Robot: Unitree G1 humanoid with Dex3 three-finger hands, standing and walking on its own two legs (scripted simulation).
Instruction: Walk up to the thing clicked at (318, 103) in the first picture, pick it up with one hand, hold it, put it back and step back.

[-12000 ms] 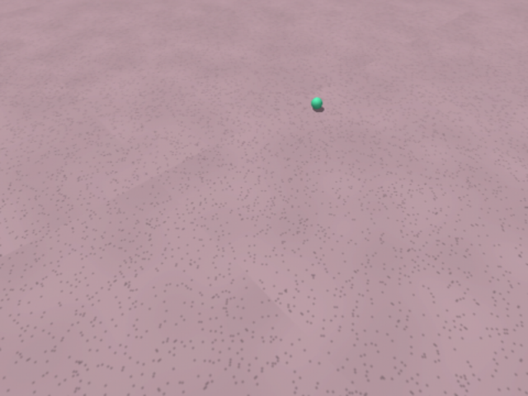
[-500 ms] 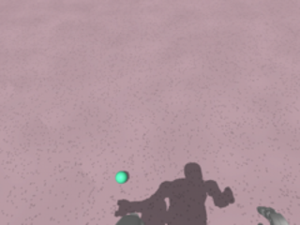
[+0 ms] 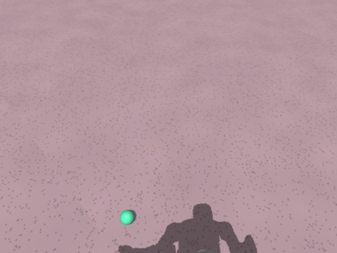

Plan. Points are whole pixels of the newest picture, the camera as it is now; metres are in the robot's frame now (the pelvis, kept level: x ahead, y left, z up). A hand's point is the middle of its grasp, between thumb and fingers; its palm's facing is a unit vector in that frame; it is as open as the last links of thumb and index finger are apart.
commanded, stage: walk up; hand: left
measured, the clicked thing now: (127, 217) +0.44 +0.21 -0.73
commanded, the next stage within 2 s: stand in 1.28 s
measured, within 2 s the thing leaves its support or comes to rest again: neither
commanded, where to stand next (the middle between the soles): +0.05 +0.00 m, yaw -3 degrees
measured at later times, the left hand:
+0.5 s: hand out of the picture +0.06 +0.31 -0.16, palm faces +0.02 -0.90 -0.43, open 7.4 cm
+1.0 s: hand out of the picture +0.09 +0.23 -0.12, palm faces -0.08 -0.88 -0.46, open 7.4 cm
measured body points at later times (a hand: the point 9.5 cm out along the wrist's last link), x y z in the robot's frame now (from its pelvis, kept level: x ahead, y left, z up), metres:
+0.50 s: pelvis -0.05 +0.02 -0.02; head -0.02 +0.04 +0.43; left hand +0.05 +0.36 -0.13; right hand +0.00 -0.29 -0.14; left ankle -0.07 +0.15 -0.73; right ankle +0.01 -0.13 -0.68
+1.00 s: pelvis -0.01 -0.04 +0.00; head +0.01 -0.08 +0.44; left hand +0.09 +0.27 -0.09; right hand +0.02 -0.37 -0.14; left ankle +0.02 +0.13 -0.66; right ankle +0.00 -0.15 -0.73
